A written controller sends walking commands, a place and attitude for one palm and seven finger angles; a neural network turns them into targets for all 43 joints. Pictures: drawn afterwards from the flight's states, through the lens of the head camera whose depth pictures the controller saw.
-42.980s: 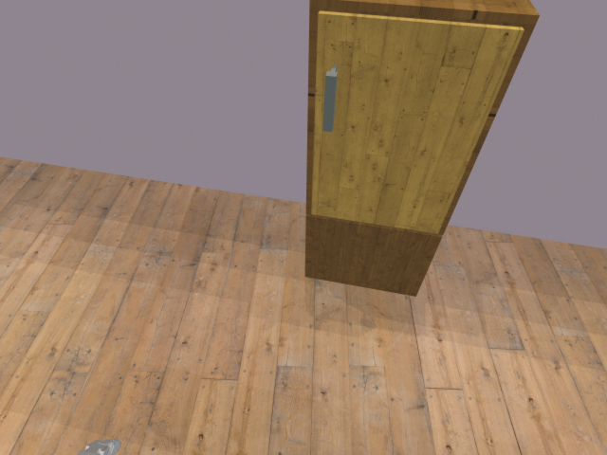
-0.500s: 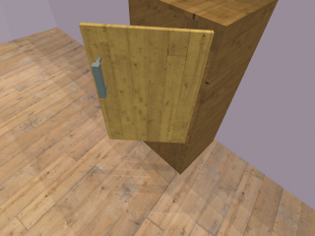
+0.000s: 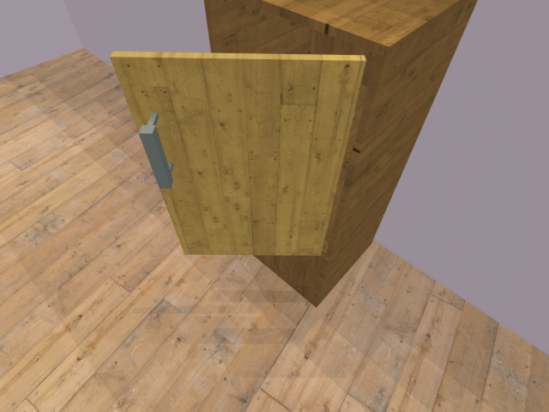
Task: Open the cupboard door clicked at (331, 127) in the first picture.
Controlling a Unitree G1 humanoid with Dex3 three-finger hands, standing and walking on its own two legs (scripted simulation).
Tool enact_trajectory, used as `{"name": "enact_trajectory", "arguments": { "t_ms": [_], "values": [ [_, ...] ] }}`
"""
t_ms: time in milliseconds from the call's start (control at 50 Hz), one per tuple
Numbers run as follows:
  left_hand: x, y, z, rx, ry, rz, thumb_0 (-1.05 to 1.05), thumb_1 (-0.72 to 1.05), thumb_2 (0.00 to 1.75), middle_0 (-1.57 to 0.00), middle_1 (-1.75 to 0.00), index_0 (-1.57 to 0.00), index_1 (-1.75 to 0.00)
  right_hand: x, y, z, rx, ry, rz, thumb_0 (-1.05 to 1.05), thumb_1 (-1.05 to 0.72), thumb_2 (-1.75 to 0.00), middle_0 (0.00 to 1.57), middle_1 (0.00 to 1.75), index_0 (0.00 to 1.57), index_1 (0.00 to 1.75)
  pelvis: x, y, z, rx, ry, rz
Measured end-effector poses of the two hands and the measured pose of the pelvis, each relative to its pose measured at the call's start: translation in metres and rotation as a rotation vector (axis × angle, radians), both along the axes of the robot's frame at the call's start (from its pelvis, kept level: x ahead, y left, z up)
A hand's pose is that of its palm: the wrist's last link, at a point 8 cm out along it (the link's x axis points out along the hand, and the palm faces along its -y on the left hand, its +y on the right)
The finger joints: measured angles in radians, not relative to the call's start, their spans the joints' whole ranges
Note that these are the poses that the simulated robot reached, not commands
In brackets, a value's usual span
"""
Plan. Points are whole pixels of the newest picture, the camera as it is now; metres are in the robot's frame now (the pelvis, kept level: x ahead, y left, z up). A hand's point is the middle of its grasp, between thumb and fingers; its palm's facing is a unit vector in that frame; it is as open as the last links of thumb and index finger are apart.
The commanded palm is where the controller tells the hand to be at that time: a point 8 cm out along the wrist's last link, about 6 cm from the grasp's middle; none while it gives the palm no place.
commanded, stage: come to a stop and stand still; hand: left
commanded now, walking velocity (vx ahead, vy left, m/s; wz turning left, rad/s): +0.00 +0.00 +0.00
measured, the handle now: (160, 151) +0.54 +0.25 +0.05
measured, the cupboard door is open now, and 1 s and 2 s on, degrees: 42 42 42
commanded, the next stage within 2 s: look again from close up in 1.36 s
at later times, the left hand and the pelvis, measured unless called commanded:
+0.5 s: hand out of the picture +0.02 +0.24 -0.15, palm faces +0.04 -0.95 -0.30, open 7.4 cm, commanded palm none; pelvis -0.05 +0.01 +0.00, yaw +2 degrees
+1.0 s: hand out of the picture -0.09 +0.20 -0.18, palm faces +0.03 -0.99 -0.17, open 7.4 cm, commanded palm none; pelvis -0.07 +0.03 +0.01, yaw +2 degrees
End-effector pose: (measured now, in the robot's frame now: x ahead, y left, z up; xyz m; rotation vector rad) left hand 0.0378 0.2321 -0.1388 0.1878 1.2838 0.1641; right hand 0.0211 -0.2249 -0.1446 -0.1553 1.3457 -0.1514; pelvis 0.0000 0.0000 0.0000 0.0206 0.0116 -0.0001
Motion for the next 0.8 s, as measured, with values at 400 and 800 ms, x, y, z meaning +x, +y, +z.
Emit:
{"name": "enact_trajectory", "arguments": {
  "t_ms": [400,800],
  "values": [
    [-0.011,0.040,0.017,0.074,-0.140,-0.005,0.01,0.91,0.90,-0.20,-0.30,-0.20,-0.30,0.037,-0.039,0.026,-0.106,-0.228,0.095,0.00,-0.91,-0.90,0.20,0.29,0.20,0.30,-0.033,0.003,-0.002,-0.022,-0.057,0.033],
    [-0.092,0.047,0.004,0.011,0.021,0.019,0.01,0.91,0.90,-0.20,-0.30,-0.20,-0.30,-0.032,-0.002,0.023,-0.060,-0.081,0.095,0.00,-0.91,-0.90,0.20,0.29,0.20,0.30,-0.063,0.024,0.006,-0.033,-0.054,0.033]
  ]
}}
